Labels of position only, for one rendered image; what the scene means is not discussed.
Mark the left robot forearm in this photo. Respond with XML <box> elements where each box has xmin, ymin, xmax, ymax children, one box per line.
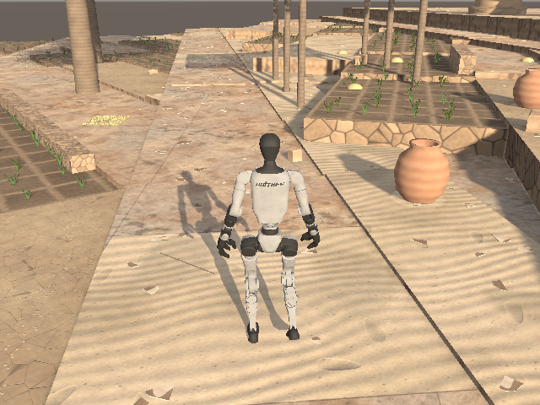
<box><xmin>219</xmin><ymin>204</ymin><xmax>237</xmax><ymax>240</ymax></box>

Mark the humanoid robot torso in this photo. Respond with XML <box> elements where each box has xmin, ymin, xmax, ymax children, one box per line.
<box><xmin>251</xmin><ymin>166</ymin><xmax>290</xmax><ymax>253</ymax></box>

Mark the robot right upper arm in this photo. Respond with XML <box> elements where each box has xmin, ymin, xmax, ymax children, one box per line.
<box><xmin>288</xmin><ymin>170</ymin><xmax>311</xmax><ymax>216</ymax></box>

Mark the right robot forearm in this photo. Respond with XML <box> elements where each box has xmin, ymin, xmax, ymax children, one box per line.
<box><xmin>302</xmin><ymin>204</ymin><xmax>318</xmax><ymax>235</ymax></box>

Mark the robot right hand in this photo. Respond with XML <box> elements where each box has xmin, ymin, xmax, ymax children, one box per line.
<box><xmin>300</xmin><ymin>232</ymin><xmax>320</xmax><ymax>249</ymax></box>

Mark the robot left upper arm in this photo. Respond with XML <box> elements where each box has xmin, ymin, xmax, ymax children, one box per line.
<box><xmin>229</xmin><ymin>170</ymin><xmax>252</xmax><ymax>218</ymax></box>

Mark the robot left shin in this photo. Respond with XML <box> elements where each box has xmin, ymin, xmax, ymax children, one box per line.
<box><xmin>245</xmin><ymin>278</ymin><xmax>257</xmax><ymax>332</ymax></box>

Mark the robot left hand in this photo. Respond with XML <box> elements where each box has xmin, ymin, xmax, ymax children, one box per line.
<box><xmin>217</xmin><ymin>237</ymin><xmax>236</xmax><ymax>258</ymax></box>

